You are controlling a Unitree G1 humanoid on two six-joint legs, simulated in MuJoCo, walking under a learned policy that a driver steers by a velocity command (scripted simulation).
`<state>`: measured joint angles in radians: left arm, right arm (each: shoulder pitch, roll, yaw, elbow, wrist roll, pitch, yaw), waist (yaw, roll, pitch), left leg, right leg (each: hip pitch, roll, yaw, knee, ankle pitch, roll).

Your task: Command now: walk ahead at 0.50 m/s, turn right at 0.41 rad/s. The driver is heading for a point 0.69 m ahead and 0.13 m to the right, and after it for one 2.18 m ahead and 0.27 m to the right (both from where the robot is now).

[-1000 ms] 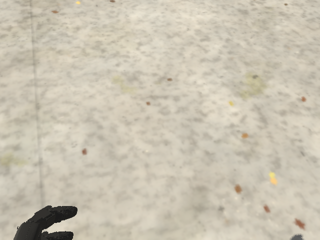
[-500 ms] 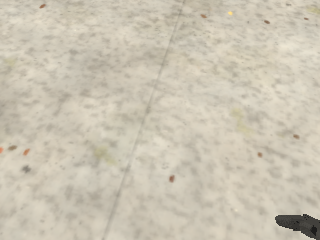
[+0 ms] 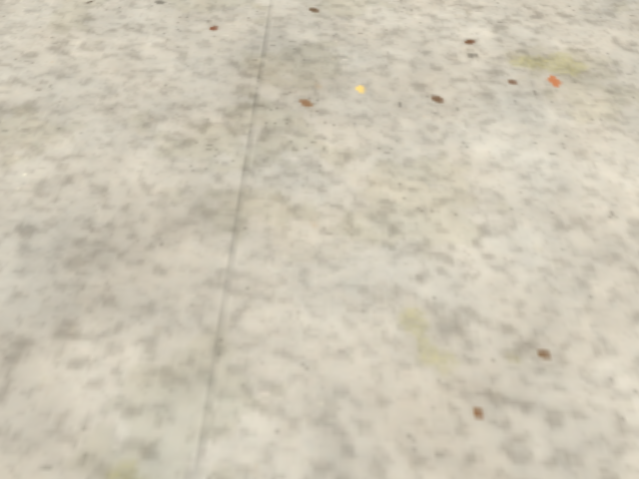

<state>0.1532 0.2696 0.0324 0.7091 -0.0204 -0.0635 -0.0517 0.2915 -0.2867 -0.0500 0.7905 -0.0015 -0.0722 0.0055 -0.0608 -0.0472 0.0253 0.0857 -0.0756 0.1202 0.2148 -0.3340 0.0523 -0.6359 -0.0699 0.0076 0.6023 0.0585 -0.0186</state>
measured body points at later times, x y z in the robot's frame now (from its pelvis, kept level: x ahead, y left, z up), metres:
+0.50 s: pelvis +0.29 -0.02 +0.00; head +0.32 -0.04 +0.45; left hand +0.45 +0.25 -0.10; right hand +0.42 -0.32 -0.08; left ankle +0.47 +0.05 -0.72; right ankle +0.19 -0.11 -0.73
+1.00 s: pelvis +0.37 -0.04 +0.00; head +0.36 -0.06 +0.45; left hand +0.58 +0.14 -0.10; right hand +0.37 -0.33 -0.12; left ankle +0.45 +0.05 -0.72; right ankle +0.31 -0.15 -0.73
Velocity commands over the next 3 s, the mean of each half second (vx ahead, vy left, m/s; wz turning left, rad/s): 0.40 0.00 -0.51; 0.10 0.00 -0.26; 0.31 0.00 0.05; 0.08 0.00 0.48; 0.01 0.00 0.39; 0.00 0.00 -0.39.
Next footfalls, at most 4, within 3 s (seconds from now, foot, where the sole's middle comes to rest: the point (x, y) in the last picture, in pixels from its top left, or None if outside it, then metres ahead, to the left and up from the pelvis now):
0.08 right None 0.23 -0.11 -0.77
0.52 left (300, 464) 0.50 0.03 -0.77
0.86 right None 0.34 -0.17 -0.77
1.16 left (300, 463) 0.50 0.03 -0.77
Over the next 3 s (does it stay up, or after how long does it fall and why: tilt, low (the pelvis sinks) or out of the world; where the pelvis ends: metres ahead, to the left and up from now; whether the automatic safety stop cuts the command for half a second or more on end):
stays up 0.61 -0.15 0.00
